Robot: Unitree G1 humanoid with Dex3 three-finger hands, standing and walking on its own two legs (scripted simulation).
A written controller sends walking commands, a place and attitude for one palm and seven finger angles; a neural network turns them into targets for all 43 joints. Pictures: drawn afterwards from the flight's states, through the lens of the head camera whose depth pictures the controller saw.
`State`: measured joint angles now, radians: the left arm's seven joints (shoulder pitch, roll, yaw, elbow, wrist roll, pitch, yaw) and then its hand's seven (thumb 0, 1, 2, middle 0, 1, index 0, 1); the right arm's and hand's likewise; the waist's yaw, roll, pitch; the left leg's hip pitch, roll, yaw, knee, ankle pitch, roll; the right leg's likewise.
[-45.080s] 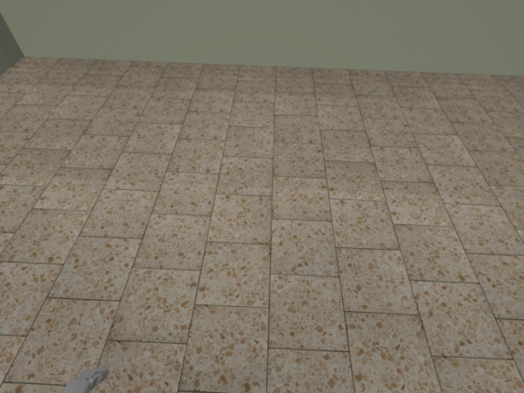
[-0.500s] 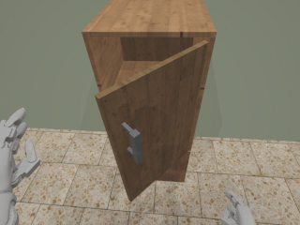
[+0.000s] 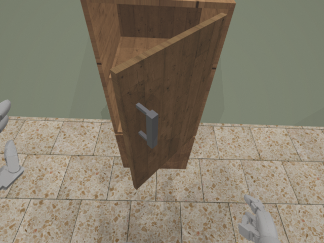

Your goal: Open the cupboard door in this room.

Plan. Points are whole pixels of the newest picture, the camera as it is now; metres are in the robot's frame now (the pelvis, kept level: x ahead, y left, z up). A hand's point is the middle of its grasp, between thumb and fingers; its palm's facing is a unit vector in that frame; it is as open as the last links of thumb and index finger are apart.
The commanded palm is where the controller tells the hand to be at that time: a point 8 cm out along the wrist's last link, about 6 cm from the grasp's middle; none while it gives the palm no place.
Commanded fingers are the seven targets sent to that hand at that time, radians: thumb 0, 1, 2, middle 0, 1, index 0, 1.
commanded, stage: step back with the hand held close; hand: left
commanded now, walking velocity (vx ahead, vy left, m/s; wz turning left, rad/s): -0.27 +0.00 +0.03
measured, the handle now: (146, 126) +0.37 +0.07 +0.08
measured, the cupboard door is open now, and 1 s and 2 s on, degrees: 47 47 47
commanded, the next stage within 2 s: stop stepping back and stand still in 0.44 s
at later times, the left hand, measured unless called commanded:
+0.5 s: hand out of the picture +0.08 +0.30 +0.17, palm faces +0.54 -0.73 -0.42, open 7.4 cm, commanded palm +0.00 +0.32 +0.18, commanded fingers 0.00 0.90 0.90 -0.20 -0.30 -0.20 -0.30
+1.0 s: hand out of the picture +0.01 +0.25 +0.15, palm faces +0.49 -0.78 -0.40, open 7.4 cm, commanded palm -0.05 +0.27 +0.18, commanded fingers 0.00 0.90 0.90 -0.20 -0.30 -0.20 -0.30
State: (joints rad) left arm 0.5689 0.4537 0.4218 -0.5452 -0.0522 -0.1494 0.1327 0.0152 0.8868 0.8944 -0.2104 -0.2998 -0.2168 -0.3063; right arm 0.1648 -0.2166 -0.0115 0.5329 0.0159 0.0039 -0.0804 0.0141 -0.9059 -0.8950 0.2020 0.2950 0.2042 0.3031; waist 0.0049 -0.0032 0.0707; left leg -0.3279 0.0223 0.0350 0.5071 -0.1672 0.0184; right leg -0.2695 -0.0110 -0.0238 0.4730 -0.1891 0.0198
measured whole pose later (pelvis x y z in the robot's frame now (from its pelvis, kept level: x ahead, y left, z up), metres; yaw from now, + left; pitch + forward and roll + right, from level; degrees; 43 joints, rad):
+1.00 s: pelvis -0.19 -0.03 -0.01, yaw +1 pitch +0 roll +1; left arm 0.50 0.38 0.40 -0.37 -0.05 -0.20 0.15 0.01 0.89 0.89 -0.21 -0.30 -0.22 -0.31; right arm 0.30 -0.28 -0.02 0.69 0.01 -0.10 -0.07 0.02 -0.91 -0.90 0.20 0.30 0.20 0.30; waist 0.00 -0.02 -0.08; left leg -0.31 -0.02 0.09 0.56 -0.25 0.05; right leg -0.08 0.01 -0.04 0.53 -0.45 -0.03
